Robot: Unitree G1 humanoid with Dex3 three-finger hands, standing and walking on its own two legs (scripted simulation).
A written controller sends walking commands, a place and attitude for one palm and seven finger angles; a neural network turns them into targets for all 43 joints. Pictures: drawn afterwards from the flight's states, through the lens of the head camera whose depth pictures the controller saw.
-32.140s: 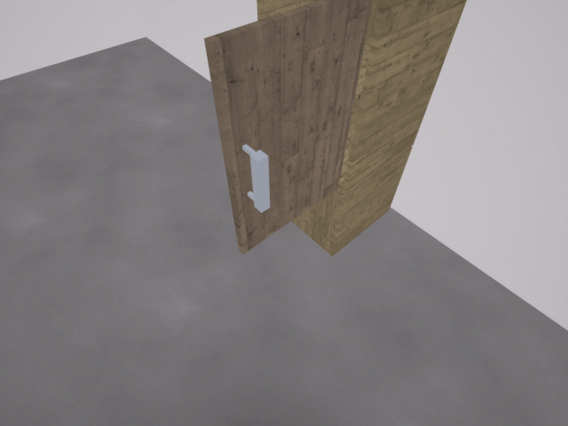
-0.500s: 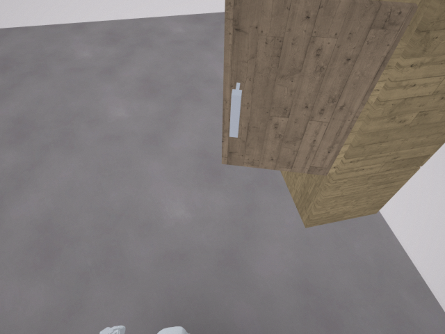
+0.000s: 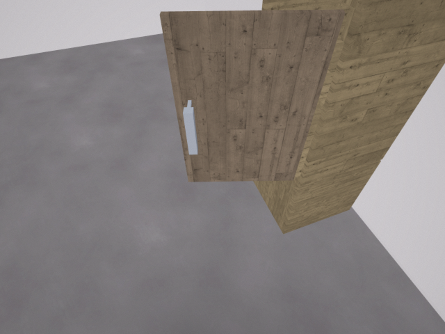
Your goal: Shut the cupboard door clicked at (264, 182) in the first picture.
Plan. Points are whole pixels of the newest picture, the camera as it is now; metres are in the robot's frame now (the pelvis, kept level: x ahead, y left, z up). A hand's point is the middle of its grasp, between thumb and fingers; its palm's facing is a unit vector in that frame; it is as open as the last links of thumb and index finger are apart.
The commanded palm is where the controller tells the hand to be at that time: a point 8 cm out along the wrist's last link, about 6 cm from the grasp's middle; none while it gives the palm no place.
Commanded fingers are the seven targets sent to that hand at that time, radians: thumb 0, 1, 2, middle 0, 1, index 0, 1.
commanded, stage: take the last steps up to it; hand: left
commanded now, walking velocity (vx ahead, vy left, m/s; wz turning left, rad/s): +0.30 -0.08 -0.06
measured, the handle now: (191, 127) +0.66 +0.12 -0.05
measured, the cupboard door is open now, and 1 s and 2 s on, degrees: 70 70 70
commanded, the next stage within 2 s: come to a stop and stand still in 0.44 s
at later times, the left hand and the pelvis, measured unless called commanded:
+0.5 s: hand (152, 318) +0.19 +0.17 -0.17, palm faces -0.01 -0.99 -0.14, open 7.4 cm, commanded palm none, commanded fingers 0.00 0.90 0.90 -0.20 -0.30 -0.20 -0.30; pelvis +0.16 -0.01 +0.01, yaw -2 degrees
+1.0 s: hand (163, 264) +0.31 +0.16 -0.18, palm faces +0.02 -0.98 -0.19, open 7.3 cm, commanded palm none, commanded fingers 0.00 0.90 0.90 -0.20 -0.30 -0.20 -0.30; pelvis +0.22 -0.02 +0.00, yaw +0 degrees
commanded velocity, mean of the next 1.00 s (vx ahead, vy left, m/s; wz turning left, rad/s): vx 0.01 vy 0.00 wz -0.02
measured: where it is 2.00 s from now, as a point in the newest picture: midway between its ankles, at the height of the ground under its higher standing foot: outside the picture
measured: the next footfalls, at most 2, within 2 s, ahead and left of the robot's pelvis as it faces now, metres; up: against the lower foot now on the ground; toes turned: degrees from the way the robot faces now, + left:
left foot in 0.30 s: +0.22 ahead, +0.09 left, +0.00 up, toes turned +7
right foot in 0.66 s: +0.31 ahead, -0.19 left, +0.00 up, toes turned -6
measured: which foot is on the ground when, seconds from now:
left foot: up 0.00-0.28, down 0.30-0.70, up 0.72-0.98, down 1.00-1.00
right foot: down 0.00-0.30, up 0.32-0.64, down 0.66-1.00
